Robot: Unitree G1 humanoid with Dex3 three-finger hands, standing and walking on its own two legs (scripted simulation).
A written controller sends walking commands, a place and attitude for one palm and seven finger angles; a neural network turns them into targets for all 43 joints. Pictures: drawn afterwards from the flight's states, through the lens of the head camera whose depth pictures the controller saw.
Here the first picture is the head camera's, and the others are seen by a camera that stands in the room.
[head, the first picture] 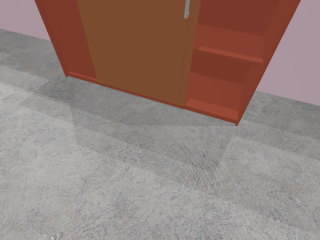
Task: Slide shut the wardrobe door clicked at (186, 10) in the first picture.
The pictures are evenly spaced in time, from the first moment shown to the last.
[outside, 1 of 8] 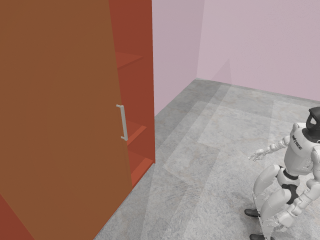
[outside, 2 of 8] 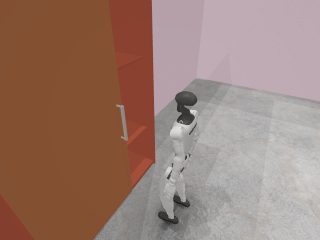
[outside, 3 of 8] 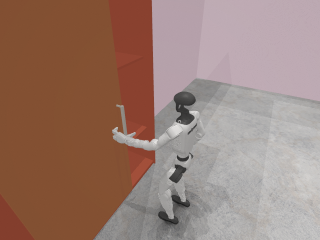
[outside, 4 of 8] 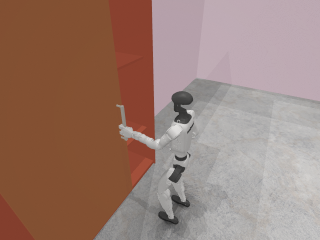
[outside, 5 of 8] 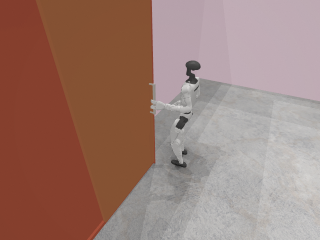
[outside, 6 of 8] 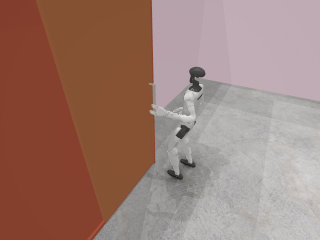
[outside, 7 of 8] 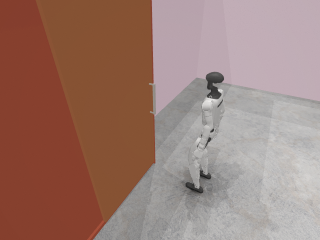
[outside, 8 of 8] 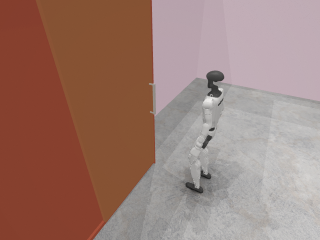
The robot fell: no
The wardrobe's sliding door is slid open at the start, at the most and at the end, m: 0.47 0.47 0.00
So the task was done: yes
